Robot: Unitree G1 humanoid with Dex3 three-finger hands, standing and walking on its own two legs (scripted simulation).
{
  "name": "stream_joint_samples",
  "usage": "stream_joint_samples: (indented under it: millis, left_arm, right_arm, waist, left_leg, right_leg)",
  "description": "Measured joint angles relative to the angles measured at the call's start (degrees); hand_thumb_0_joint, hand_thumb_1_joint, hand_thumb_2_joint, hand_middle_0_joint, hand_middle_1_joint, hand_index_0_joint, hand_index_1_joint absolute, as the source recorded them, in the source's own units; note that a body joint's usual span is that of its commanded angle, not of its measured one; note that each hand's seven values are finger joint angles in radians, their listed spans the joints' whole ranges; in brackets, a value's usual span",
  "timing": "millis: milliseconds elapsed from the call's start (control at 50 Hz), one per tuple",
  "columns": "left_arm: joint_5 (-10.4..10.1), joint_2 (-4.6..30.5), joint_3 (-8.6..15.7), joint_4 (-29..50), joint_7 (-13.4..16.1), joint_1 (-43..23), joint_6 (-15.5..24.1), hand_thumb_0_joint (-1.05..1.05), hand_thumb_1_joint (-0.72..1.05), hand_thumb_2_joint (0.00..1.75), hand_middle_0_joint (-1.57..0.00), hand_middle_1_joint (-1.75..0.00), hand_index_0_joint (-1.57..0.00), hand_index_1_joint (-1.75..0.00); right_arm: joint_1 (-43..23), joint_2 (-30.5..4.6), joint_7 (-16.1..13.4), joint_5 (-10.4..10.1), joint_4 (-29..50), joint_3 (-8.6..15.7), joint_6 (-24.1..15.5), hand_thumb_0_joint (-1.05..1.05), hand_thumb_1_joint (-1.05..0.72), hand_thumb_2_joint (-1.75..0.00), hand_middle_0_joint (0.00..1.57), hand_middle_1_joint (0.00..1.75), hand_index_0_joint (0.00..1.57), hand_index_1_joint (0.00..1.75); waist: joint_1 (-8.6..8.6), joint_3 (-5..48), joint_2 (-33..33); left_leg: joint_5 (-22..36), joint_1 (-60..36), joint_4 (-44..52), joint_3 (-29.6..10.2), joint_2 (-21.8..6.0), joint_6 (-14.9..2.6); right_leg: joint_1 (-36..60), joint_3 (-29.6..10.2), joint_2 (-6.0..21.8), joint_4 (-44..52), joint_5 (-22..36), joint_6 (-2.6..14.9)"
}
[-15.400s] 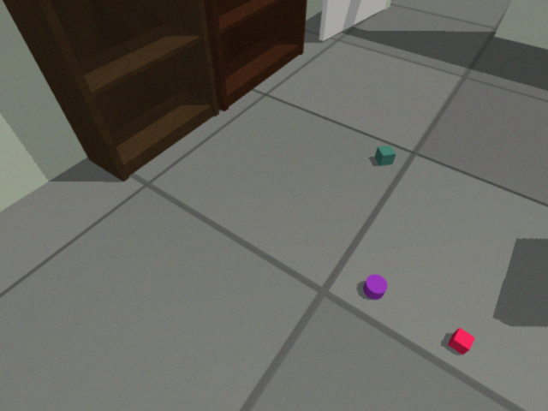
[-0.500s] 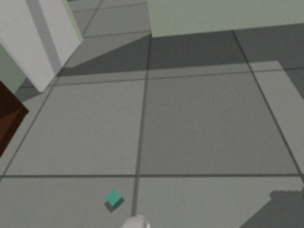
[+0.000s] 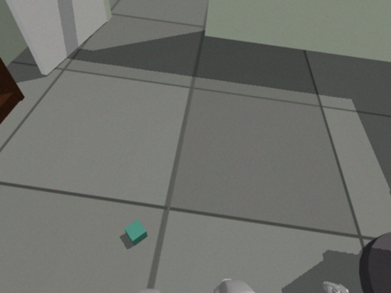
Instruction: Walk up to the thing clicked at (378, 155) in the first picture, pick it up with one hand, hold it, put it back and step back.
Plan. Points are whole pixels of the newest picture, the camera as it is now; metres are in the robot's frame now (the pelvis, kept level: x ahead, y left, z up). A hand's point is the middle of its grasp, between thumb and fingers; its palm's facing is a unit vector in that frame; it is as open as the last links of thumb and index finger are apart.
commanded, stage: stand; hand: left
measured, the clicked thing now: (136, 232) +0.47 +0.24 -0.72
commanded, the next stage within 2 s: none
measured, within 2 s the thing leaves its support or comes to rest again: neither
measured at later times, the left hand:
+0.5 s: hand out of the picture +0.06 +0.24 -0.13, palm faces -0.04 -0.93 -0.37, open 7.3 cm
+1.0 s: hand out of the picture +0.12 +0.23 -0.13, palm faces -0.06 -0.94 -0.33, open 7.3 cm
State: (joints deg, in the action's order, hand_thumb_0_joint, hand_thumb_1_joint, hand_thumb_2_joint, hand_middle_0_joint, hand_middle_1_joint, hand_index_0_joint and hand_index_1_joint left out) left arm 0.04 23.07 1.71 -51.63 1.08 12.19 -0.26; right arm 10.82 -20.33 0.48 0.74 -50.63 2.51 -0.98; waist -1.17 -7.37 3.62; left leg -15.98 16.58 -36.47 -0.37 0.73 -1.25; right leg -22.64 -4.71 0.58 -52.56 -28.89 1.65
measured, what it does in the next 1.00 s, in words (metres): steps on the spot: right foot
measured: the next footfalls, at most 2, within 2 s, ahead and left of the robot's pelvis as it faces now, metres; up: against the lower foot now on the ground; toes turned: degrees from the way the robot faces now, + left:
right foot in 0.16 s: +0.06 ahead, -0.15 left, +0.00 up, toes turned -1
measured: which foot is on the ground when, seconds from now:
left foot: down 0.00-1.00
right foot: up 0.00-0.14, down 0.16-1.00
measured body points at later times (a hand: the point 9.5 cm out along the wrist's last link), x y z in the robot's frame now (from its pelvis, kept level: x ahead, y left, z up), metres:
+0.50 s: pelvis -0.01 -0.02 +0.02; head -0.01 -0.03 +0.47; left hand +0.06 +0.29 -0.10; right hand +0.04 -0.32 -0.12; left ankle +0.04 +0.11 -0.72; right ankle +0.02 -0.15 -0.72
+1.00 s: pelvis +0.02 -0.02 +0.02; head +0.04 -0.02 +0.47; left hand +0.12 +0.28 -0.11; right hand +0.10 -0.32 -0.11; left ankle +0.04 +0.11 -0.72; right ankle +0.02 -0.15 -0.72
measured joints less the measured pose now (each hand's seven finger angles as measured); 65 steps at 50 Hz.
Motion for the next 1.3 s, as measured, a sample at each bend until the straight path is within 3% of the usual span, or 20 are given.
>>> stream_joint_samples:
  millis: [120, 180, 200, 320, 400, 500, 740, 1300]
  left_arm:
    - [0.0, -1.2, -0.8, -3.6, -0.9, 0.4, 0.0, 0.0, 0.91, 0.9, -0.2, -0.3, -0.21, -0.3]
    - [0.5, -1.8, -1.0, -5.5, -1.0, 0.4, 0.6, 0.0, 0.91, 0.9, -0.2, -0.3, -0.21, -0.3]
    - [0.8, -2.1, -1.1, -6.2, -1.0, 0.4, 0.8, 0.0, 0.91, 0.9, -0.2, -0.3, -0.21, -0.3]
    - [1.0, -2.5, -2.0, -9.0, -1.8, 0.1, 0.9, 0.0, 0.91, 0.9, -0.2, -0.3, -0.21, -0.3]
    - [0.7, -2.0, -1.8, -9.7, -1.7, -1.2, 1.5, 0.0, 0.9, 0.9, -0.2, -0.3, -0.21, -0.3]
    - [0.5, -2.2, -1.7, -10.4, -1.8, -2.3, 1.3, 0.0, 0.91, 0.9, -0.2, -0.3, -0.21, -0.3]
    - [0.4, -2.8, -2.0, -10.8, -1.8, -5.7, 1.6, 0.0, 0.91, 0.9, -0.2, -0.3, -0.21, -0.3]
    - [0.5, -3.0, -1.7, -12.7, -1.3, -6.6, 1.4, 0.0, 0.91, 0.9, -0.2, -0.3, -0.21, -0.3]
  right_arm:
    - [-2.2, 0.0, -0.2, 0.1, -1.5, -0.3, 0.0, 0.0, -0.9, -0.9, 0.21, 0.3, 0.2, 0.3]
    - [-3.6, -0.5, -0.1, -0.6, -2.9, -0.2, 0.7, 0.0, -0.9, -0.9, 0.21, 0.3, 0.2, 0.3]
    - [-4.0, -0.6, -0.1, -0.8, -3.6, -0.2, 1.0, 0.0, -0.9, -0.9, 0.21, 0.3, 0.2, 0.3]
    - [-3.7, 0.0, 1.2, -0.8, -7.6, -0.6, 1.5, 0.0, -0.9, -0.9, 0.21, 0.3, 0.2, 0.3]
    - [-3.3, 0.0, 1.2, -0.4, -10.0, -0.9, 0.8, 0.0, -0.9, -0.9, 0.21, 0.3, 0.2, 0.3]
    - [-1.6, 0.3, 1.4, -0.3, -12.9, -0.9, 1.2, 0.01, -0.9, -0.9, 0.21, 0.3, 0.2, 0.3]
    - [-2.3, 0.3, 0.7, -0.3, -15.3, -1.3, 0.5, 0.01, -0.91, -0.9, 0.21, 0.3, 0.2, 0.3]
    - [-7.9, 0.5, 0.2, -0.6, -14.7, -2.1, 0.4, 0.0, -0.9, -0.9, 0.21, 0.3, 0.2, 0.3]
  waist:
    - [0.07, 1.3, -0.7]
    - [-0.13, 1.4, -2.3]
    - [0.1, 1.4, -3.2]
    - [0.83, 3.9, -5.2]
    - [1.17, 2.9, -5.4]
    - [1.51, 4.5, -4.8]
    - [2.31, 4.2, -2.9]
    - [1.01, 4.6, -4.0]
  left_leg:
    - [2.1, -2.0, 3.5, 0.8, -0.8, 0.18]
    - [2.1, -2.2, 3.2, 1.1, -1.3, 0.79]
    - [2.4, -2.6, 3.6, 0.7, -1.6, 1.02]
    - [2.4, -4.1, 9.7, 0.0, -1.3, 1.01]
    - [8.0, -4.9, 12.0, -0.1, -1.4, 1.54]
    - [6.2, -5.3, 13.3, -0.1, -1.5, 1.83]
    - [7.4, -6.4, 15.2, 0.1, -1.7, 2.33]
    - [6.9, -9.4, 17.8, -0.2, -2.2, 2.72]
  right_leg:
    - [6.4, 2.5, 0.8, 12.2, 2.8, -0.92]
    - [10.5, 3.0, 0.5, 20.9, 14.7, -2.26]
    - [11.2, 3.3, 0.3, 21.8, 15.6, -2.8]
    - [12.0, 3.8, 0.3, 25.8, 13.1, -2.35]
    - [12.5, 3.8, 0.2, 27.7, 19.0, -2.5]
    - [12.6, 3.7, 0.1, 28.3, 16.8, -2.22]
    - [13.5, 3.5, -0.1, 30.2, 18.2, -2.32]
    - [17.1, 3.9, -0.5, 34.0, 18.2, -2.09]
